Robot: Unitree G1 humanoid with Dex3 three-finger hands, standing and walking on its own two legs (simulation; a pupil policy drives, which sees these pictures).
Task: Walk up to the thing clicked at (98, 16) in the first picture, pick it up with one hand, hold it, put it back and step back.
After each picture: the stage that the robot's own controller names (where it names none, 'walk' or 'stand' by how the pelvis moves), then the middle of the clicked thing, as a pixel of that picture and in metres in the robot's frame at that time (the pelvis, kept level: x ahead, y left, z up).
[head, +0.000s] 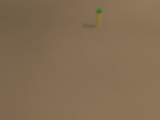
stand; (98, 18) +1.76 -0.22 -0.66
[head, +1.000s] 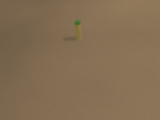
walk; (78, 30) +1.63 +0.15 -0.62
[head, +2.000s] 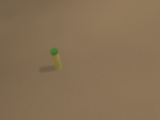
walk; (56, 59) +1.04 +0.33 -0.64
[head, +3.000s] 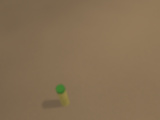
walk; (62, 95) +0.63 +0.23 -0.65
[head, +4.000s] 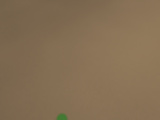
stand; out of the picture +0.42 +0.17 -0.64
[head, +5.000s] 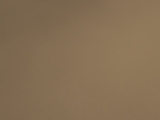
stand; out of the picture +0.37 +0.18 -0.65
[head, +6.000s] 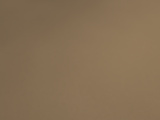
stand; out of the picture +0.35 +0.18 -0.66
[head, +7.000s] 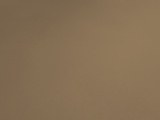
stand; out of the picture +0.35 +0.18 -0.66
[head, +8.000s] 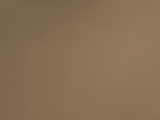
stand; out of the picture +0.34 +0.18 -0.66
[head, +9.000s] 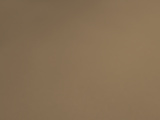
stand; out of the picture +0.34 +0.17 -0.66
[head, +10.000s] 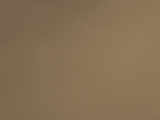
stand; out of the picture +0.34 +0.17 -0.66
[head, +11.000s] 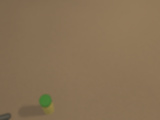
go down; (47, 105) +0.39 +0.17 -0.56
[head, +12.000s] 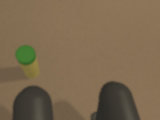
go down; (29, 64) +0.44 +0.20 -0.26
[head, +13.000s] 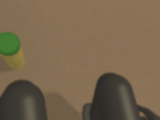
close in; (13, 54) +0.44 +0.21 -0.22
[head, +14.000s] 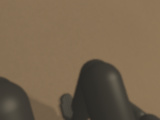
close; out of the picture +0.43 +0.24 -0.16
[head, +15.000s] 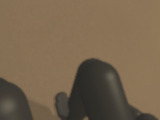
lift; out of the picture +0.43 +0.25 -0.16
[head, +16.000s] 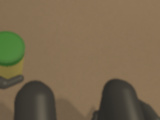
lift; (9, 65) +0.35 +0.23 -0.03
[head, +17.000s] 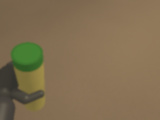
hold; (31, 82) +0.31 +0.16 +0.09
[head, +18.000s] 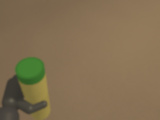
hold; (36, 93) +0.30 +0.16 +0.03
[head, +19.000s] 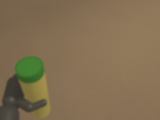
crouch; (36, 92) +0.30 +0.16 +0.03
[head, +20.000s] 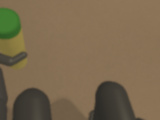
crouch; (12, 45) +0.45 +0.19 -0.05
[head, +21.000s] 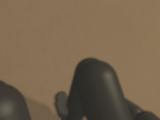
lower; out of the picture +0.43 +0.27 -0.16
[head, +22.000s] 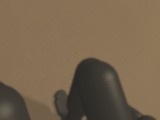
lower; out of the picture +0.44 +0.27 -0.16
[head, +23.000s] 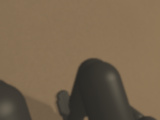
lower; out of the picture +0.43 +0.27 -0.16
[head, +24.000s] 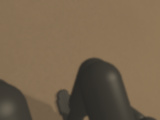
lower; out of the picture +0.43 +0.27 -0.16
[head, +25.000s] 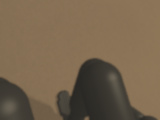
loosen; out of the picture +0.42 +0.26 -0.16
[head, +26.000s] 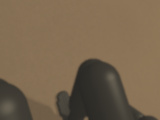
withdraw; out of the picture +0.42 +0.26 -0.16
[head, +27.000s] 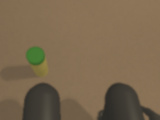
walk; (39, 64) +0.44 +0.20 -0.28
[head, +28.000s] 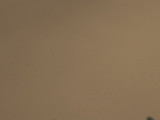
stand; out of the picture +0.36 +0.17 -0.59
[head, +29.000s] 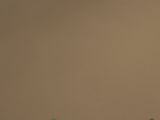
stand; out of the picture +0.37 +0.18 -0.60
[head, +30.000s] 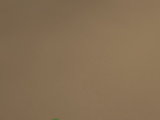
stand; out of the picture +0.37 +0.17 -0.62
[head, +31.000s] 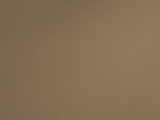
walk; out of the picture +0.37 +0.18 -0.65
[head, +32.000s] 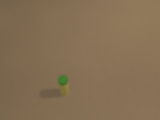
walk; (64, 86) +0.58 +0.13 -0.63
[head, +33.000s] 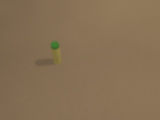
walk; (56, 53) +0.92 +0.24 -0.63
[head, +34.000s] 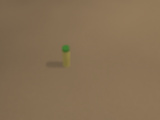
stand; (66, 56) +1.02 +0.15 -0.65
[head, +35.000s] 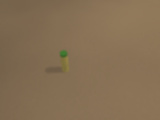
stand; (64, 61) +1.01 +0.18 -0.66
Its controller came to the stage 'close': yes
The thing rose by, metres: 0.69
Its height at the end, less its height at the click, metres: +0.00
